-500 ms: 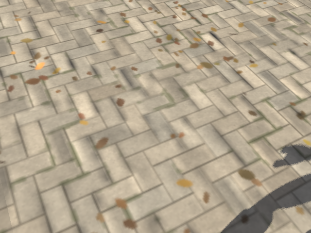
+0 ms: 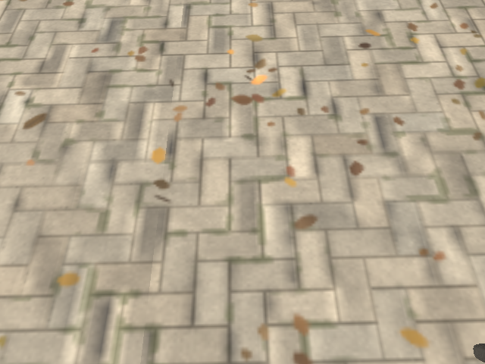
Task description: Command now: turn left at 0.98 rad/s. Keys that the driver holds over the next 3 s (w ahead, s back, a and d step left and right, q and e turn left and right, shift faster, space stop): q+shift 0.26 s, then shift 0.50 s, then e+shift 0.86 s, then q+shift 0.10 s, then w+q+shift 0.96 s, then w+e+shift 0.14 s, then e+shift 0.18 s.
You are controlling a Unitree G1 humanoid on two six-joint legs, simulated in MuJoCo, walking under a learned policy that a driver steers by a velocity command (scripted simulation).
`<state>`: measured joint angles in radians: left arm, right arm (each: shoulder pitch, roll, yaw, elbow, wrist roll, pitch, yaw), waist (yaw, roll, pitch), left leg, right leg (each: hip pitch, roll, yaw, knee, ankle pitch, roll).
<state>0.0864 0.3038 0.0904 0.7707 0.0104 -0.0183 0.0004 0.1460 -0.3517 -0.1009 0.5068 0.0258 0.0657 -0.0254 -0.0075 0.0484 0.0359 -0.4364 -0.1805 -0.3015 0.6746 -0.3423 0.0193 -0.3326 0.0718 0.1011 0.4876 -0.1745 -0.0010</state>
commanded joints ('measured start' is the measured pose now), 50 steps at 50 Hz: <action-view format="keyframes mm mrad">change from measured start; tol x32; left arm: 1 -75 139 33 -109 32 -12 16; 50 10 146 13 -161 -36 33 26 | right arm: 1 79 -184 -53 -63 -8 -27 13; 50 52 -16 -5 115 -39 -66 -12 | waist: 1 -49 -246 -101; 19 -5 -208 -132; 22 11 303 -197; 50 -24 -159 -106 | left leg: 1 -212 107 96 411 -177 -48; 18 37 224 362 -5 -7 -57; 22 602 551 -111 -214 976 199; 50 279 195 251 -144 82 35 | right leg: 1 180 -432 380 -228 77 -239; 19 261 -387 -171 -65 342 -157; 22 -296 -161 -291 496 -511 70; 24 -328 -155 -106 723 -454 75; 37 16 -120 -105 168 -180 56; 41 180 -230 29 -34 346 -42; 50 -84 -195 244 10 118 -122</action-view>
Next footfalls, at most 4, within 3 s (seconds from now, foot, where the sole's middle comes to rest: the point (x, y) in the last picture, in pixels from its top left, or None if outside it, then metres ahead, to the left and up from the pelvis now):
0.42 left None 0.00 0.15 -0.77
0.80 right None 0.10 -0.07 -0.77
1.36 right None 0.08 -0.11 -0.77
1.86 left None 0.14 0.09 -0.77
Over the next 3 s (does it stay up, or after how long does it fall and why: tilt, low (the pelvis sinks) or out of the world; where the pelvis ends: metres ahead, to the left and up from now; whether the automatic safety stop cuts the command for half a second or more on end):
stays up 0.86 0.16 0.00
